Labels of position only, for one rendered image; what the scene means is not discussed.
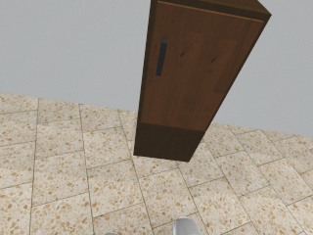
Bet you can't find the robot right thigh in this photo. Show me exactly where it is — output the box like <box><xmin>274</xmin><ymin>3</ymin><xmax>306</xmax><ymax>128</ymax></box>
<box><xmin>172</xmin><ymin>218</ymin><xmax>203</xmax><ymax>235</ymax></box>

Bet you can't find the handle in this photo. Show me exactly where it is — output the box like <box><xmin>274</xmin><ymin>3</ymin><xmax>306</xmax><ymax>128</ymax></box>
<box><xmin>156</xmin><ymin>36</ymin><xmax>167</xmax><ymax>76</ymax></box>

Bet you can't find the cupboard door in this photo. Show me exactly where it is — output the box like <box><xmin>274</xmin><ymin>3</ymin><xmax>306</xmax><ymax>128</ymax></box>
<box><xmin>141</xmin><ymin>0</ymin><xmax>264</xmax><ymax>131</ymax></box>

